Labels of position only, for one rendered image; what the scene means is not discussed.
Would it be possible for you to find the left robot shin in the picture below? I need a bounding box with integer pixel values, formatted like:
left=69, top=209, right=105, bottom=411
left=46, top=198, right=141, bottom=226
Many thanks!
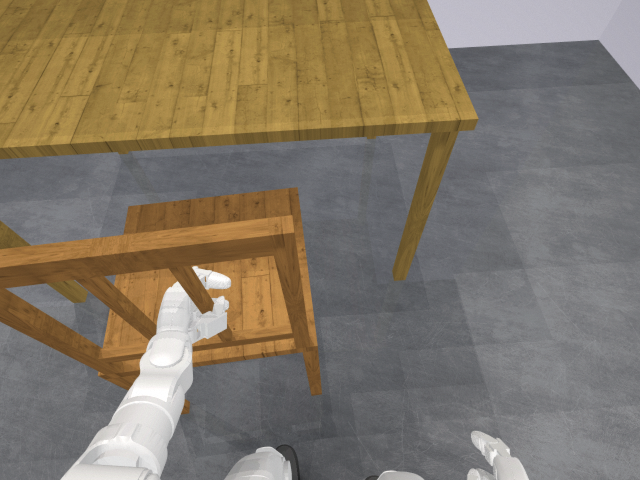
left=256, top=447, right=283, bottom=457

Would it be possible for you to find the robot left hand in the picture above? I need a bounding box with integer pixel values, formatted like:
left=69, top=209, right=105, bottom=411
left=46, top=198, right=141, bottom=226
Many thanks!
left=156, top=266, right=231, bottom=344

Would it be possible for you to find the left robot forearm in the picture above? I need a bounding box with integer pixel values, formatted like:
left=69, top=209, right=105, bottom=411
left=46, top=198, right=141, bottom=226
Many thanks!
left=60, top=330, right=193, bottom=480

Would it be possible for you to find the chair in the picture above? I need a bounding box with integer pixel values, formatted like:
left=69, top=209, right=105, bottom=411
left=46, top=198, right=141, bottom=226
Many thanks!
left=0, top=187, right=322, bottom=414

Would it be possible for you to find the table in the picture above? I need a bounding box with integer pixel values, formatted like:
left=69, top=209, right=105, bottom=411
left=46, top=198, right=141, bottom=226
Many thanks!
left=0, top=0, right=479, bottom=303

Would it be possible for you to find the left robot foot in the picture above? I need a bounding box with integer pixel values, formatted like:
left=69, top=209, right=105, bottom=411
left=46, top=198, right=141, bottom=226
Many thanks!
left=275, top=445, right=300, bottom=480

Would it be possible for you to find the robot right hand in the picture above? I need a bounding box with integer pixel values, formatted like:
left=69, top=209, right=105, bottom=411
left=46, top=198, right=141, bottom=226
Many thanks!
left=467, top=431, right=529, bottom=480

